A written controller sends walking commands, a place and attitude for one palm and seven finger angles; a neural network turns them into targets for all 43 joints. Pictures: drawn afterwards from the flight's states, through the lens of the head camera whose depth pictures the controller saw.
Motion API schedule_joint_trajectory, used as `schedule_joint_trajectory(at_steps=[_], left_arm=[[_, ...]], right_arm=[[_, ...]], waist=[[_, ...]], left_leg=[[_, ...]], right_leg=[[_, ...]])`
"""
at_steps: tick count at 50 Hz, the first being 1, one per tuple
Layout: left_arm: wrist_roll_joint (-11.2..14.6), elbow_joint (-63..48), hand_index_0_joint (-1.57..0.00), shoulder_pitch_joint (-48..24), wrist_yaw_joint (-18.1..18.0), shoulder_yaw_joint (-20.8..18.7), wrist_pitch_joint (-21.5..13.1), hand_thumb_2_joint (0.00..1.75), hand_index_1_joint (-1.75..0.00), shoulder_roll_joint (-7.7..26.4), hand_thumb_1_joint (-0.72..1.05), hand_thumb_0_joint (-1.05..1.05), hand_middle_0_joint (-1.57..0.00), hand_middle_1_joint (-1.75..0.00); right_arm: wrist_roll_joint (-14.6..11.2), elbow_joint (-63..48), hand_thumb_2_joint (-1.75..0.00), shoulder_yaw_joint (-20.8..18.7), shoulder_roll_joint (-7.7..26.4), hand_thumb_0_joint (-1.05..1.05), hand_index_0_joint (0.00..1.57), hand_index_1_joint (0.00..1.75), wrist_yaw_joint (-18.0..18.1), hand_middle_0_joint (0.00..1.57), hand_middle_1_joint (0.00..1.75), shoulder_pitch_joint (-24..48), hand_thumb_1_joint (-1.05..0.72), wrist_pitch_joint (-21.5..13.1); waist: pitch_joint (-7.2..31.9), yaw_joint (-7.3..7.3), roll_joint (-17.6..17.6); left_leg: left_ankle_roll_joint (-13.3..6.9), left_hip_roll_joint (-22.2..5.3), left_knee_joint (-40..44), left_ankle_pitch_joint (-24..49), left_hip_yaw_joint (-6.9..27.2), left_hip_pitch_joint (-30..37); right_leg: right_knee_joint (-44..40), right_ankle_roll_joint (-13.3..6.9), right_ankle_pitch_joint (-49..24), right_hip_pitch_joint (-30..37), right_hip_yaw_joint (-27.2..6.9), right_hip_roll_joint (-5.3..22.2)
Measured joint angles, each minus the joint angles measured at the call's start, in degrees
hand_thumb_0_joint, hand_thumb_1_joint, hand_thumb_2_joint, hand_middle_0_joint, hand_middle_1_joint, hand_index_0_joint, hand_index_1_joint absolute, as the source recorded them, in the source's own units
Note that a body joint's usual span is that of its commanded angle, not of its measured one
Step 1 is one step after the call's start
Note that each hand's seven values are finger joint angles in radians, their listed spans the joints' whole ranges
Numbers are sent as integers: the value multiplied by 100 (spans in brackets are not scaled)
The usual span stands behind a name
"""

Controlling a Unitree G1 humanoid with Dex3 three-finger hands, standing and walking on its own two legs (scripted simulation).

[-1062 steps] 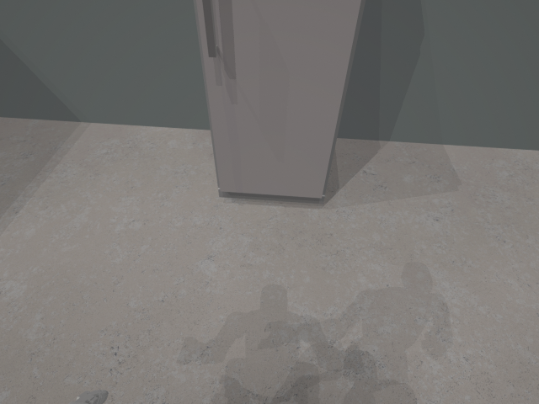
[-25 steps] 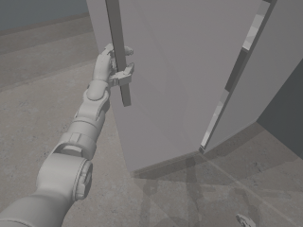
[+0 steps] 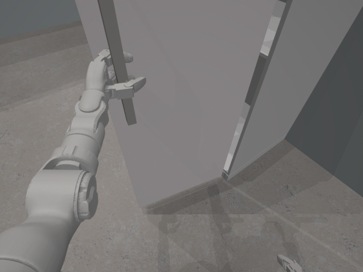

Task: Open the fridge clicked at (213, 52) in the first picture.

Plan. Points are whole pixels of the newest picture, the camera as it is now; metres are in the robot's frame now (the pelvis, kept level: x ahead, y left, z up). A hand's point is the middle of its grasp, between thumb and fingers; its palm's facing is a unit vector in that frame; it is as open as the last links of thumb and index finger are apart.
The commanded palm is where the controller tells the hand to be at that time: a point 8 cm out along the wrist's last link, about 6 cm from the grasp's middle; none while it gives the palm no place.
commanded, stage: loosen the grip on the handle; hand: left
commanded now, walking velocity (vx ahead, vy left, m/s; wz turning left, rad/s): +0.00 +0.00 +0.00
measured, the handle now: (114, 48) +0.53 +0.12 +0.23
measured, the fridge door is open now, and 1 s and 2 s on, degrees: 77 74 74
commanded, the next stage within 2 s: slip the hand off the handle in 0.36 s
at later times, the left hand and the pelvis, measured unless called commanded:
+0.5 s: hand (123, 84) +0.49 +0.11 +0.16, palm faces -0.05 -1.00 -0.07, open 14.6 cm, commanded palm +0.47 +0.18 +0.16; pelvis +0.01 +0.00 +0.00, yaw -1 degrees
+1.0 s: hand (90, 92) +0.47 +0.18 +0.16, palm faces -0.05 -1.00 -0.07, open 14.7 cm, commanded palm +0.45 +0.23 +0.16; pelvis +0.02 +0.02 +0.00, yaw +1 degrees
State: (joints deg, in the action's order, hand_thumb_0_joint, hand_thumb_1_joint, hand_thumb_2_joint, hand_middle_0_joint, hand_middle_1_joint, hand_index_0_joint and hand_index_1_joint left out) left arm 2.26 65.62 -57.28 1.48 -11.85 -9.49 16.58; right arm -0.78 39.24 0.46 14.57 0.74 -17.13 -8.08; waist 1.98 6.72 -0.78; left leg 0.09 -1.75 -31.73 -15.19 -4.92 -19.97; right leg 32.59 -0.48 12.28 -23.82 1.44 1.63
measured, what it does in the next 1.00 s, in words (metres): stands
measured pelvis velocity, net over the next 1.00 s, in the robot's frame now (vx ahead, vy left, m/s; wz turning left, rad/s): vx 0.02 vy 0.02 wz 0.01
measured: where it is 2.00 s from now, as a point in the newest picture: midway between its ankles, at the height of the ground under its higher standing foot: outside the picture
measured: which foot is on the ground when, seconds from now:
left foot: down 0.00-1.00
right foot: down 0.00-1.00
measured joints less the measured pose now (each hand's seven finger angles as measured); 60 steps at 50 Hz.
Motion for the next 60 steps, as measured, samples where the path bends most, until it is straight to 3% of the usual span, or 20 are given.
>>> schedule_joint_trajectory(at_steps=[5, 10, 15, 29, 35, 43, 54, 60], left_arm=[[56, 67, -36, 13, 152, -94, -541, 43, -134, 182, -8, 0, -40, -134], [31, 48, -35, 81, 322, -67, -516, 30, -131, 332, -35, -1, -39, -132], [115, -6, -32, 125, 390, -153, -495, 23, -125, 379, -48, -1, -37, -126], [68, -135, -26, 182, 471, -232, -554, 20, -115, 254, -55, -2, -31, -116], [76, -480, -25, 599, 515, -324, -572, 20, -115, 300, -55, -2, -29, -116], [320, -934, -25, 1024, 859, -53, -427, 20, -115, 359, -55, -2, -26, -115], [433, -993, -25, 964, 1093, 15, -290, 20, -115, 351, -55, -2, -25, -115], [594, -1898, -25, 1674, 1130, 91, -174, 20, -115, 134, -55, -2, -25, -115]], right_arm=[[-42, 109, -90, 59, 119, 1, 20, 30, -26, 20, 30, -288, -91, 18], [-91, 199, -90, 35, 197, 1, 20, 30, 43, 20, 30, -556, -91, -27], [-90, 274, -90, -10, 222, 1, 20, 30, 87, 20, 30, -636, -91, -81], [-64, 48, -90, 27, 125, 1, 20, 30, 30, 20, 30, -327, -91, 20], [-71, -137, -90, 24, 80, 1, 20, 30, 20, 20, 30, -315, -91, 117], [-165, -95, -90, 53, 56, 1, 20, 30, 89, 20, 30, -300, -91, 203], [-173, -105, -90, 115, 85, 1, 20, 30, 145, 20, 30, -157, -91, 156], [-174, -216, -90, 71, 72, 1, 20, 30, 37, 20, 30, -270, -91, 159]], waist=[[-64, 40, -58], [-92, 71, -46], [-109, 95, -19], [42, -2, 4], [139, -121, 36], [133, -341, 49], [165, -370, 63], [258, -470, 146]], left_leg=[[-30, -1, -117, -2, -43, -247], [-6, -39, -145, 19, -9, -368], [10, -72, -108, 19, 13, -373], [-36, -22, -81, -81, -1, -349], [-76, 4, -116, -174, -53, -298], [-117, 46, -199, -275, 54, -173], [-158, 111, -325, -350, 117, -214], [-147, 102, -273, -368, 51, -102]], right_leg=[[196, -18, 10, -312, -66, -13], [168, -50, -33, -412, -62, -72], [57, -53, -68, -381, -44, -110], [-21, 29, 1, -331, -65, -64], [13, 76, 72, -296, -120, -41], [-17, 126, 151, -67, -18, 11], [72, 171, 229, -60, 37, 82], [77, 172, 253, -4, -31, 67]])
